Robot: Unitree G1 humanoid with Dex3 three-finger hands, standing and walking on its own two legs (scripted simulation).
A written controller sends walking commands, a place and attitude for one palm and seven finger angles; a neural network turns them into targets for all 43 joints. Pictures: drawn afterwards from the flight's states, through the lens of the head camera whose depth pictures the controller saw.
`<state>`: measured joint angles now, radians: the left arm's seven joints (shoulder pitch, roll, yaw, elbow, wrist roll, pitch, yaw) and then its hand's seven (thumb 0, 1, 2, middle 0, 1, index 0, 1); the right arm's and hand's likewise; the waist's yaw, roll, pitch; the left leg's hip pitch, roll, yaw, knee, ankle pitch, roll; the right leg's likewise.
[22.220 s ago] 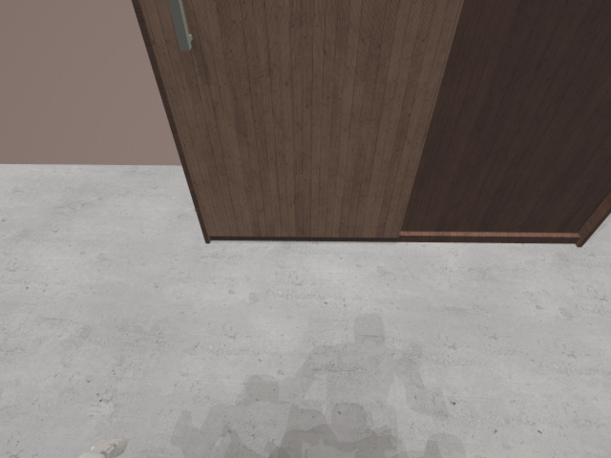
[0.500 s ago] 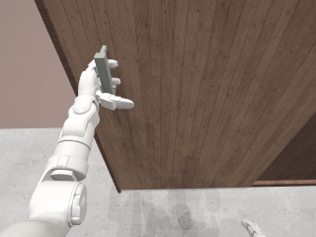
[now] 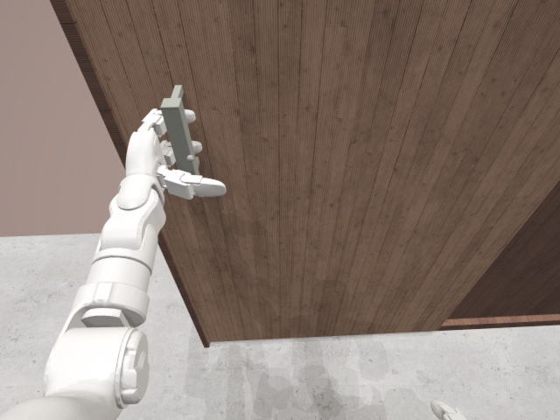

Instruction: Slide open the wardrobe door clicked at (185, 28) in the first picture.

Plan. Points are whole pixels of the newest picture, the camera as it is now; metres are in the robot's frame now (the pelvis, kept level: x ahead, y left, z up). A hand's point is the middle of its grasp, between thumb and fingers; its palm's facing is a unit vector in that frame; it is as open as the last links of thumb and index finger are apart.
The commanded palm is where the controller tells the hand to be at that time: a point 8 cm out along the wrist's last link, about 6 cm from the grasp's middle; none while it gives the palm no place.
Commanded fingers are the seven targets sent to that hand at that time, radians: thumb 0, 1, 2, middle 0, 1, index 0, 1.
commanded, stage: grip the handle and tug to test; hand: left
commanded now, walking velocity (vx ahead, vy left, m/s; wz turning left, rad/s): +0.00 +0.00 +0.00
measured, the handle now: (185, 139) +0.49 +0.16 +0.16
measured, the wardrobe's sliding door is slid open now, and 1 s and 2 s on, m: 0.00 0.00 0.00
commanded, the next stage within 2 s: tug the door sideways, standing still in 1.36 s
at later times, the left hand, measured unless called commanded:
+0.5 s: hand (191, 158) +0.43 +0.14 +0.17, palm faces +0.09 -1.00 +0.00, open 7.4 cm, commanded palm +0.40 +0.19 +0.17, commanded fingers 0.00 0.85 0.88 -0.44 -1.39 -0.44 -1.39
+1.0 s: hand (195, 159) +0.43 +0.14 +0.17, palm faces +0.10 -0.99 +0.00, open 5.8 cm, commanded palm +0.40 +0.18 +0.17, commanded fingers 0.00 0.90 0.90 -0.45 -1.40 -0.45 -1.40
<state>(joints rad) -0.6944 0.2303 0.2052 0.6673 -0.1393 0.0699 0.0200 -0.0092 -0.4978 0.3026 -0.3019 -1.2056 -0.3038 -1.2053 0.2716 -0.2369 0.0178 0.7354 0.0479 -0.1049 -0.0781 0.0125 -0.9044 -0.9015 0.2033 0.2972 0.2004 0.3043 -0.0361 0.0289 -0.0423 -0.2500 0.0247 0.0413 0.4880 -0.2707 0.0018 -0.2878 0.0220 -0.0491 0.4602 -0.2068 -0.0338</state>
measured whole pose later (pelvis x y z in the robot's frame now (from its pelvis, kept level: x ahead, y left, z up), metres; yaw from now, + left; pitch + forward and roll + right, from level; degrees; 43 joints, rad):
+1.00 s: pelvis +0.00 +0.00 +0.00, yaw +1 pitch +1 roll +0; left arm -0.70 0.20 0.16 0.64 -0.14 0.11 0.05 0.01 0.68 0.84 -0.37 -1.40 -0.39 -1.40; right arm 0.25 -0.23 0.02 0.74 0.05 -0.10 -0.08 0.01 -0.90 -0.90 0.20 0.30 0.20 0.30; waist -0.03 0.03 -0.03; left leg -0.24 0.02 0.03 0.49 -0.27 0.00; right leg -0.27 0.02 -0.06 0.45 -0.21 -0.03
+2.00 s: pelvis +0.02 +0.01 +0.00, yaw +3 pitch +1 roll -1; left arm -0.65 0.10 0.06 0.45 -0.11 0.23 0.16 0.01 0.73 0.82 -0.29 -1.35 -0.28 -1.40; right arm 0.20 -0.20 0.02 0.73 0.03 -0.07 -0.06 0.01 -0.90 -0.90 0.20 0.30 0.20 0.30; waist 0.02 0.04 -0.02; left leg -0.21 0.00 -0.01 0.49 -0.29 0.01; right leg -0.22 0.00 -0.10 0.46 -0.25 -0.02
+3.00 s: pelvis +0.04 -0.11 -0.01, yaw +6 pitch -3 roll -1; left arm -0.66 0.20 0.02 0.22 -0.11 0.01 0.15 -0.03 0.74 0.85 -0.39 -1.41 -0.16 -1.37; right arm 0.06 -0.20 0.01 0.60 0.04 -0.06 -0.04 0.01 -0.91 -0.90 0.20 0.30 0.20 0.30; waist 0.14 0.06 0.27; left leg -0.25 0.18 0.05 0.62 -0.31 -0.10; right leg -0.40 -0.05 0.00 0.81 -0.41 0.00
